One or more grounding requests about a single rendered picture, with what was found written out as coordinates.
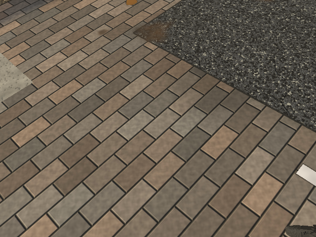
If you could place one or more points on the robot right hand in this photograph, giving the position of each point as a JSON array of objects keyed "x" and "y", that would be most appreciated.
[{"x": 301, "y": 230}]

